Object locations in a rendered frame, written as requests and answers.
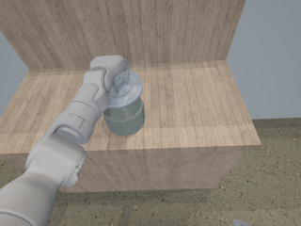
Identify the robot left upper arm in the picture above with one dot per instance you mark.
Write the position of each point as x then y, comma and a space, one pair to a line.
29, 200

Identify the lid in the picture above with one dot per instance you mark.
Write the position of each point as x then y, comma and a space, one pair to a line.
128, 93

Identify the robot left forearm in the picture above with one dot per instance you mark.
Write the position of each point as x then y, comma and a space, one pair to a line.
77, 121

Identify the knob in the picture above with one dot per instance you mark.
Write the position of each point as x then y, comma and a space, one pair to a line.
118, 81

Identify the table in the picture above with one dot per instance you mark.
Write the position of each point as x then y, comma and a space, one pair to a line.
196, 125

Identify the left robot hand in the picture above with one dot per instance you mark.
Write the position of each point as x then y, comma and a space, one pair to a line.
117, 64

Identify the pot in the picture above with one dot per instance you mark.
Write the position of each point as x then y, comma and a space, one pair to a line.
127, 120

